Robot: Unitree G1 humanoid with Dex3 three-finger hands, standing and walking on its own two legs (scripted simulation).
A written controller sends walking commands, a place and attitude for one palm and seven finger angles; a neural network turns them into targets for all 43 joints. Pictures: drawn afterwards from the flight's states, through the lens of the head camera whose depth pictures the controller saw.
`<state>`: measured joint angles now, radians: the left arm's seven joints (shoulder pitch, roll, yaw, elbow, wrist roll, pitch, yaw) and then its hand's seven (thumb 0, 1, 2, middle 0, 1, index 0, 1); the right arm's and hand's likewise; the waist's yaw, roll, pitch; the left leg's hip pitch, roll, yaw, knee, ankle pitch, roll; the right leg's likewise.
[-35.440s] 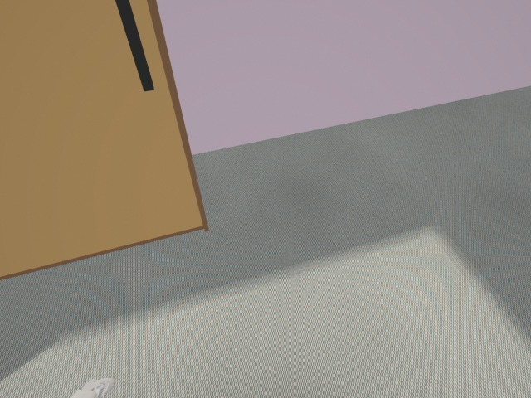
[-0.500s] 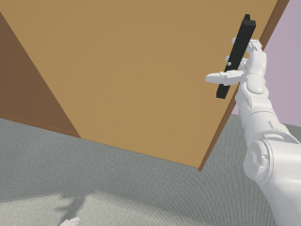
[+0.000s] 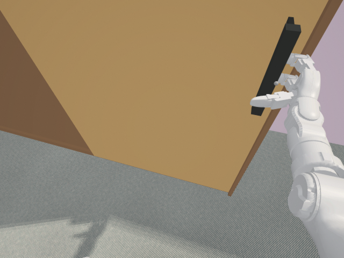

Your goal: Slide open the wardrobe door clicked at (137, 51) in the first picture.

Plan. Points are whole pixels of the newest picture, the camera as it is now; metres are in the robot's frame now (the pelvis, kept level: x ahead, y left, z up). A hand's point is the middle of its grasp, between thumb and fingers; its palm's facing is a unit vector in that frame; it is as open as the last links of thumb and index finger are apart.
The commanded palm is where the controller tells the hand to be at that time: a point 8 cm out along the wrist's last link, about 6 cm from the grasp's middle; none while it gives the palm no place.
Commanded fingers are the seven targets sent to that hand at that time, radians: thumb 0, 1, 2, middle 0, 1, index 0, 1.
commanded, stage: slip the hand off the handle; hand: right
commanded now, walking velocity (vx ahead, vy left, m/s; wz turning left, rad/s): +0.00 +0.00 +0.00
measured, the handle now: (271, 71) +0.55 -0.13 +0.15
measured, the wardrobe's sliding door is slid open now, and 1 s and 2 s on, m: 0.00 0.00 0.00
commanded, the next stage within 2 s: draw the hand back to the body in 1.46 s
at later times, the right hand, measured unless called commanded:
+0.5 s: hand (318, 91) +0.49 -0.22 +0.15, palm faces +0.16 +0.99 +0.03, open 14.7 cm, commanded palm +0.44 -0.25 +0.15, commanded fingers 0.00 0.55 -0.20 0.25 1.15 0.25 1.15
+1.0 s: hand (319, 125) +0.39 -0.21 +0.15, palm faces +0.15 +0.99 +0.02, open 14.7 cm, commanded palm +0.35 -0.24 +0.15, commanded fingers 0.00 0.55 -0.20 0.25 1.15 0.25 1.15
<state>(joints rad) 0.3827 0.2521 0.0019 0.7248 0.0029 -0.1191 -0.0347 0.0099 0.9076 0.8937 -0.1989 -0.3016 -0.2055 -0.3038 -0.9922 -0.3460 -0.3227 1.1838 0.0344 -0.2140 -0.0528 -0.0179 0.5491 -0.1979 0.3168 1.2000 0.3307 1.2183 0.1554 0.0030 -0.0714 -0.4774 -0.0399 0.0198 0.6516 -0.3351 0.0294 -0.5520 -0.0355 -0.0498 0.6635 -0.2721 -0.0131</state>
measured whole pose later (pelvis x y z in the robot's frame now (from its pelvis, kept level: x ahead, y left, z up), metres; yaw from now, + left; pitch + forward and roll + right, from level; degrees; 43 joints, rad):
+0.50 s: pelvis +0.00 -0.01 +0.00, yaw -1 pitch +9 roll +2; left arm 0.39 0.27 0.00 0.69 -0.03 -0.08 0.02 0.01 0.91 0.89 -0.20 -0.30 -0.21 -0.30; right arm -0.91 -0.46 -0.33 1.10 0.12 -0.19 0.10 -0.02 0.55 -0.20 0.25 1.15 0.25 1.16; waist 0.12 0.01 -0.07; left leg -0.45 -0.03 0.03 0.63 -0.33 0.02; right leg -0.55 -0.03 -0.04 0.68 -0.28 -0.02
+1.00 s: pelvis +0.00 -0.01 +0.01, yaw -1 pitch +3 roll +1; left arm 0.27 0.24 -0.03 0.63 -0.07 -0.10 0.04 0.01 0.91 0.89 -0.20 -0.30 -0.21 -0.30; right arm -0.48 -0.28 -0.21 0.53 0.19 -0.01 0.05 -0.02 0.55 -0.20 0.25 1.15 0.25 1.15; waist 0.02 -0.02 -0.08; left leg -0.31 -0.02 0.03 0.60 -0.34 0.02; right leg -0.41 -0.02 -0.03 0.64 -0.28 -0.02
